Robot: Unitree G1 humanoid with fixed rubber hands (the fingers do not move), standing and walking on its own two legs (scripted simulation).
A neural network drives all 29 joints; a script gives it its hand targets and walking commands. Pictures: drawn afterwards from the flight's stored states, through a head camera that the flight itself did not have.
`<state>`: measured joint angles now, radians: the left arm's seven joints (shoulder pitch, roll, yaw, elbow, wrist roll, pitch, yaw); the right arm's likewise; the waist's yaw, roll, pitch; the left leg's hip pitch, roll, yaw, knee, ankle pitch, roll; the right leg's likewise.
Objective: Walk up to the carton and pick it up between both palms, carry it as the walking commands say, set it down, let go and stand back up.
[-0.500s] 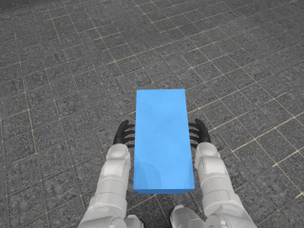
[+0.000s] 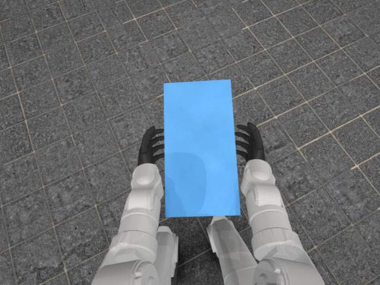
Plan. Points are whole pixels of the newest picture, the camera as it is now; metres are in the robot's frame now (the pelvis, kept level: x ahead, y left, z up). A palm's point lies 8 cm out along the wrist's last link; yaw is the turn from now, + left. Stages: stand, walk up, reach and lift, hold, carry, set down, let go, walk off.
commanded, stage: set down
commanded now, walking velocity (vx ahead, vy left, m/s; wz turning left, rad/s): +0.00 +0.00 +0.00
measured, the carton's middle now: (200, 152) +0.40 -0.05 -0.14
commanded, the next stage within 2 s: none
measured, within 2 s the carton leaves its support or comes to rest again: neither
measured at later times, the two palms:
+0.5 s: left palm (152, 160) +0.40 +0.08 -0.15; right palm (243, 159) +0.37 -0.16 -0.15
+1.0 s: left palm (161, 161) +0.42 +0.06 -0.24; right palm (240, 159) +0.39 -0.17 -0.24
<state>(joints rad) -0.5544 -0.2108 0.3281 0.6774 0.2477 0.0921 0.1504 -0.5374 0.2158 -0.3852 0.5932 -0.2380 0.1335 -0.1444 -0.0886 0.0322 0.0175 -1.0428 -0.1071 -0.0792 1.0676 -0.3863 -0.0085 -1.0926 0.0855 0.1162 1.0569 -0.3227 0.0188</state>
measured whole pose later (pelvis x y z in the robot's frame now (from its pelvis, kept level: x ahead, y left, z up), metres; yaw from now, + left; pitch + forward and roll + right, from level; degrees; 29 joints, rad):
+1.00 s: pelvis -0.03 +0.01 -0.15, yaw +1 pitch +31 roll +1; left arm -0.91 -0.10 0.30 0.80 0.14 0.16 0.25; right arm -0.88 0.10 -0.43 0.69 -0.16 0.19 -0.17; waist -0.12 0.06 0.04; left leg -1.69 -0.19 -0.06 1.70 -0.55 -0.02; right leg -1.73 0.13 0.12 1.67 -0.48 0.07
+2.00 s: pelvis -0.07 +0.00 -0.28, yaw +2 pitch +25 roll +2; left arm -1.31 0.07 0.24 0.77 0.01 0.28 0.27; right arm -1.28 -0.04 -0.34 0.70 -0.03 0.27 -0.26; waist -0.13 0.04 0.52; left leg -1.97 -0.22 -0.03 2.09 -0.57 -0.09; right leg -2.02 0.16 0.09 2.07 -0.48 0.08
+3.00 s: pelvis -0.05 +0.00 -0.31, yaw +4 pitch +30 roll +0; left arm -1.39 0.12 0.19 1.07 0.03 0.18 0.21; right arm -1.32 -0.12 -0.39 0.96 -0.06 0.20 -0.13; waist -0.15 0.05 0.42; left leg -2.15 -0.23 -0.02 2.21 -0.59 -0.07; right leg -2.17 0.08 0.04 2.18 -0.53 0.06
